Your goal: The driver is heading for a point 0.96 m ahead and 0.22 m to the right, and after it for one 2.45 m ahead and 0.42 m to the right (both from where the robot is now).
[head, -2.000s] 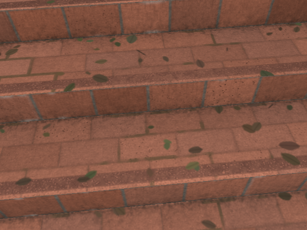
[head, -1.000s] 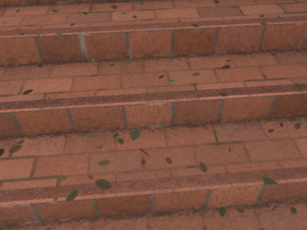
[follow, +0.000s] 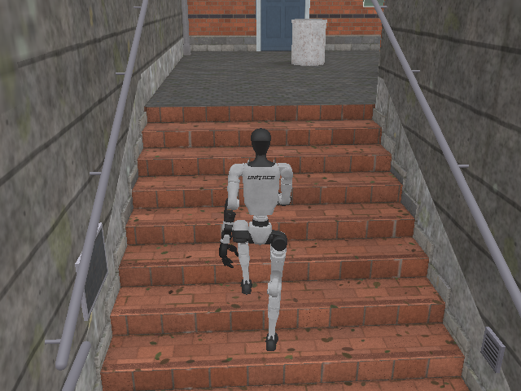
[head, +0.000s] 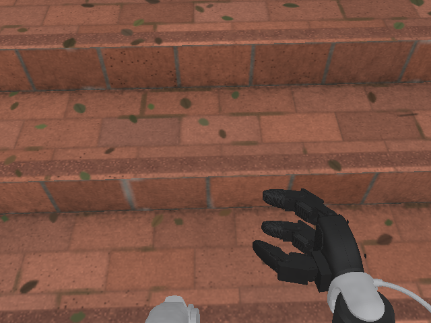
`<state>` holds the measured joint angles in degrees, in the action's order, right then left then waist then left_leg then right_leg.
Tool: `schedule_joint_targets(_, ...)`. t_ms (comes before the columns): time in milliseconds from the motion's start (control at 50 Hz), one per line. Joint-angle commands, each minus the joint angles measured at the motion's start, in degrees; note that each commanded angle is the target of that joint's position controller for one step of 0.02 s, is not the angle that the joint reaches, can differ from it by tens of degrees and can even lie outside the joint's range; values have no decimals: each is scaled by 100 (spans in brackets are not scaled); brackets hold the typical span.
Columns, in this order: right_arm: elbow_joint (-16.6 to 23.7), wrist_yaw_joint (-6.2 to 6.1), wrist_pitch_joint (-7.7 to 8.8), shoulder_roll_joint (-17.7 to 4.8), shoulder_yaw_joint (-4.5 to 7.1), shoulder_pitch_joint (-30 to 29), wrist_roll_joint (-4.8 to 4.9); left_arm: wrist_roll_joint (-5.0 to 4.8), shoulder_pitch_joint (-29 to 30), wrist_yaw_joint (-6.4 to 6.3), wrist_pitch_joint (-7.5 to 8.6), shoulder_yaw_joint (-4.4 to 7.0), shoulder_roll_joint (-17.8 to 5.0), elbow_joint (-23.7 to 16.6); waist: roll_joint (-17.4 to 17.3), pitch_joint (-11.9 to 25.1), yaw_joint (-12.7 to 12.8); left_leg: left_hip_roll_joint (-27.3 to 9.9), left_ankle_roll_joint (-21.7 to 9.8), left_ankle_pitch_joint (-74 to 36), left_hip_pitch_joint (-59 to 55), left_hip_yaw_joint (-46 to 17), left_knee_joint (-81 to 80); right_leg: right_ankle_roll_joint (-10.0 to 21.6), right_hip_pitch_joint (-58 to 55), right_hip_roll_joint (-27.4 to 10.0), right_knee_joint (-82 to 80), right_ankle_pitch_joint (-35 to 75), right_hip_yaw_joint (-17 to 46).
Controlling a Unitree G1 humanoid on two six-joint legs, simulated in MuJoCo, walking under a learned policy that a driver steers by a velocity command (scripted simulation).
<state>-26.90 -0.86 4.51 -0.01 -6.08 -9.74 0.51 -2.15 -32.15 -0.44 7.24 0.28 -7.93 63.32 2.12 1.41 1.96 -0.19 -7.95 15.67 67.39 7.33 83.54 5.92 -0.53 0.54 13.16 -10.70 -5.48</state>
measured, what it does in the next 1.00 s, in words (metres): climbs, turning right: left foot 0.15 m higher, then right foot 0.15 m higher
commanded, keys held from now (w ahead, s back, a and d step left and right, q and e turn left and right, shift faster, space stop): shift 0.10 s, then e+shift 0.16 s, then w+e+shift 0.48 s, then w+q+shift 0.26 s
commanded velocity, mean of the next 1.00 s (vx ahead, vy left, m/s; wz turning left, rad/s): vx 0.65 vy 0.00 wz -0.46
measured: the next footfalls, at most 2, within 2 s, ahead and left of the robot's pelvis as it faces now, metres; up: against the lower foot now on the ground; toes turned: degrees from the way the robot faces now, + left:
left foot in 0.04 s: +0.22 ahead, +0.08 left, +0.15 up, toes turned +3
right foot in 0.58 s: +0.50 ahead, -0.14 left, +0.30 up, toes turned -24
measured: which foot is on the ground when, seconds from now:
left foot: up 0.00-0.02, down 0.04-0.62, up 0.64-1.00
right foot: down 0.00-0.04, up 0.06-0.56, down 0.58-1.00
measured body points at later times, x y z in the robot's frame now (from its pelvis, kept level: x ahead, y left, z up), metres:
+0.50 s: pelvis +0.30 -0.01 +0.14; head +0.35 -0.01 +0.58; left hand +0.60 +0.08 +0.08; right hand +0.17 -0.23 +0.00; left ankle +0.18 +0.08 -0.61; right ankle +0.41 -0.14 -0.37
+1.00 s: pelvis +0.66 -0.17 +0.29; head +0.69 -0.19 +0.74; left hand +0.73 +0.08 +0.16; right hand +0.86 -0.41 +0.27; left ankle +0.86 -0.18 -0.24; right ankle +0.47 -0.12 -0.44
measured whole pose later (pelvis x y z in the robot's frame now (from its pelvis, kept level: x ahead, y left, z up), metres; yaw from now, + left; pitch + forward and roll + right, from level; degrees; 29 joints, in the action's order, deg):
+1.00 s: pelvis +0.66 -0.17 +0.29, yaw -27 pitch +5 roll +3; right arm -27.6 -0.1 1.8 -2.6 -4.7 -4.2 -1.1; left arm -0.3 -28.3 -0.8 5.6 2.1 -12.4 54.3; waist 1.8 1.7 1.9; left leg -0.7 -8.6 20.4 68.4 10.5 85.9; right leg 6.8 -6.1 2.9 11.8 -11.6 0.8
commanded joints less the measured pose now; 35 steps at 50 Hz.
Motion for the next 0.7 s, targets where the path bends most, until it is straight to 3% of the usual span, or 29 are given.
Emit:
schedule_joint_targets(20, -644, -26, -121, -1293, 551, 2729, -70, -119, 938, -73, 281, 626, -2355, -1058, 822, 2115, -1573, 490, 4, -335, -5046, 265, -2797, 272, 2, -1184, 2057, 9734, 527)
schedule_joint_targets(40, -842, -2, -61, -1611, 691, 2762, -183, -32, 1166, 33, 278, 652, -1994, -1238, 605, 2050, -1587, 501, -160, -768, -5442, -192, -4212, 48, -60, -819, 3620, 8445, 478)
schedule_joint_targets(60, -1146, 3, 41, -2310, 942, 3037, -399, 143, 542, 121, 365, 540, -997, -1532, -1346, 2108, -968, -1359, -1191, -6325, -7350, -2707, -4282, -448, 2405, 539, 6855, -489, 645)
schedule_joint_targets(80, -1327, 5, 30, -2240, 1054, 3223, -303, 103, 93, 180, 291, 501, -638, -1621, -781, 2847, -877, -1995, -1672, -7202, -7516, -4643, -5235, -403, 3451, 1015, 9154, -489, 1886)
schedule_joint_targets(100, -1494, 55, 74, -2051, 1074, 2706, -158, 204, 386, 140, 145, 453, -441, -1894, -224, 2327, -429, -1955, -1535, -4865, -7059, -4559, -5552, -394, 4113, 738, 10030, -95, 1678)
schedule_joint_targets(120, -1742, 70, 106, -1651, 1000, 2413, -72, 418, 921, 87, 41, 418, -274, -2180, 171, 1300, -183, -1767, -1111, -3077, -6500, -3837, -5569, -243, 4908, 484, 10126, -38, 1440)
schedule_joint_targets(140, -2074, 80, 152, -1115, 886, 2452, -111, 544, 1372, 43, -43, 322, -47, -2344, 362, 414, -96, -1416, -709, -2327, -5960, -2945, -5607, -95, 5491, 333, 9985, -210, 1573)
schedule_joint_targets(180, -2504, 95, 190, -563, 750, 2643, -184, 477, 1275, -25, -295, 180, 153, -2418, 217, -172, 220, -1193, -218, -1955, -5176, -1839, -5985, -6, 5769, 214, 10002, -345, 1484)
schedule_joint_targets(200, -2631, 111, 216, -539, 739, 2765, -216, 402, 1320, -32, -382, 156, 177, -2462, 10, -248, 239, -1159, -150, -1787, -5132, -1485, -6188, 17, 6027, 220, 9899, -647, 1423)
schedule_joint_targets(240, -2463, 88, 282, -891, 784, 2615, -246, 403, 1739, -54, -489, 198, -92, -2712, 83, -310, 240, -1155, -59, -3071, -4725, -737, -6606, -140, 5708, 243, 9017, -643, 968)
schedule_joint_targets(260, -2494, 59, 335, -1213, 834, 2648, -222, 436, 2040, -90, -529, 216, -195, -2953, -178, -342, 293, -1149, -63, -3577, -4622, -411, -6804, -239, 5631, 181, 8587, -625, 713)
schedule_joint_targets(300, -2705, 41, 459, -1595, 905, 3219, -333, 438, 2684, -242, -624, 131, 140, -3238, -918, -94, 68, -1600, -319, -2879, -5592, -774, -7097, -62, 6936, 155, 10491, -854, 574)
schedule_joint_targets(320, -2691, 61, 465, -1662, 924, 3233, -318, 416, 2738, -290, -668, 110, 160, -3316, -759, -67, 165, -1657, -232, -1556, -5877, -733, -7182, 81, 7397, 14, 10742, -954, 829)
schedule_joint_targets(360, -2785, 98, 415, -1560, 882, 3543, -311, 419, 3483, -272, -681, -3, 196, -3592, -453, -261, 2, -1394, 71, 289, -6140, -498, -7451, 228, 7952, -79, 10217, -974, 705)
schedule_joint_targets(380, -2882, 83, 371, -1469, 849, 3791, -276, 431, 3902, -208, -699, -54, 217, -3785, -374, -366, -71, -1311, 179, 473, -6170, -477, -7540, 217, 8074, -162, 9901, -897, 624)
schedule_joint_targets(420, -2946, 8, 324, -1581, 870, 4072, -305, 475, 4280, -132, -797, -45, 132, -3980, -414, -367, -206, -1372, 212, 369, -6698, -375, -7750, 122, 8346, -212, 9590, -1038, 415)
schedule_joint_targets(440, -2911, -40, 295, -1713, 895, 4131, -285, 490, 4291, -42, -850, -40, -68, -4015, -553, -276, -299, -1325, 56, -113, -6850, -215, -8046, 51, 8099, -302, 9036, -1186, -69)
schedule_joint_targets(460, -2936, -137, 268, -1842, 929, 4198, -215, 505, 4532, 52, -879, -84, 33, -4216, -777, -131, -301, -1480, -59, -672, -7086, -66, -8407, 155, 7733, -587, 8642, -1391, -165)
schedule_joint_targets(500, -2799, -213, 189, -1723, 877, 4099, -120, 403, 4747, 218, -877, -121, 47, -4092, -137, -221, -544, -1255, 34, -2487, -7022, 517, -8577, 270, 6467, -350, 6989, -1620, -989)
schedule_joint_targets(520, -2697, -286, 187, -1939, 877, 4064, -59, 359, 4626, 255, -852, -126, 88, -4030, -114, 47, -332, -1368, 219, -6199, -6947, 853, -7908, 390, 5306, 7, 6415, -1789, -1420)
schedule_joint_targets(540, -2591, -367, 163, -2411, 1021, 4146, -72, 321, 4130, 255, -901, -46, -70, -3887, -533, 491, -110, -1542, 292, -9107, -7241, 907, -7026, 420, 4636, 402, 6067, -2005, -1611)
schedule_joint_targets(560, -2491, -348, 112, -2812, 1143, 4040, -87, 282, 3209, 228, -971, 31, -212, -3713, -1221, 1025, 288, -1829, 268, -10293, -7717, 891, -5937, 541, 4108, 568, 5730, -2333, -1388)
schedule_joint_targets(580, -2254, -193, 68, -3030, 1216, 3722, -5, 253, 1973, 202, -928, 170, -653, -3371, -1816, 1772, 666, -1957, 72, -11121, -7774, 750, -4483, 795, 2962, 885, 5352, -2715, -820)
schedule_joint_targets(600, -1865, -37, 125, -2985, 1237, 3377, 83, 305, 1322, 161, -884, 354, -1143, -3117, -1508, 2119, 948, -1785, 136, -9804, -6273, 654, -2821, 1035, 1273, 896, 4522, -2702, 292)
schedule_joint_targets(620, -1306, 211, 311, -2562, 1185, 2955, -98, 248, 1483, 69, -877, 645, -1816, -3141, 25, 1856, 845, -536, 458, -4613, -3773, 403, -352, 1609, 435, 90, 2397, -4518, 3328)
schedule_joint_targets(640, -757, 457, 510, -2075, 1138, 2025, -266, 251, 1862, 89, -935, 828, -2080, -3288, 484, 1952, 816, 473, 586, -765, -2155, -779, 2329, 1939, 260, -729, 470, -5209, 6265)
schedule_joint_targets(660, -317, 432, 540, -1499, 1000, 1677, -437, 276, 2314, 91, -867, 770, -1954, -3275, -28, 1554, 475, 169, 560, -913, -1288, -1516, 3808, 1685, 597, -954, 189, -4753, 6469)
schedule_joint_targets(680, -124, 328, 513, -1286, 871, 1570, -442, 274, 1904, 35, -710, 717, -1813, -2871, -545, 874, 339, -14, 580, -679, -884, -1423, 4058, 1422, 1092, -1005, 34, -4129, 6089)
schedule_joint_targets(700, 68, 145, 432, -773, 625, 1602, -475, 372, 1638, -16, -543, 650, -1504, -2474, -844, 142, -46, -188, 582, -438, -554, -1393, 4164, 1211, 1758, -735, 336, -2836, 5171)
Keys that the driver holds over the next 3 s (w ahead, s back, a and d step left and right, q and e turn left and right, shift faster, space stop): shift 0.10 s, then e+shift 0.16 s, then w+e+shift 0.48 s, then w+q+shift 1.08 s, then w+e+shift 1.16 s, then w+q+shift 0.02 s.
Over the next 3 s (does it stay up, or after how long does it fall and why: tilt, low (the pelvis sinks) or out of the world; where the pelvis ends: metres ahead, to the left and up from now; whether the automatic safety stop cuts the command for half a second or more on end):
stays up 2.52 -0.34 0.99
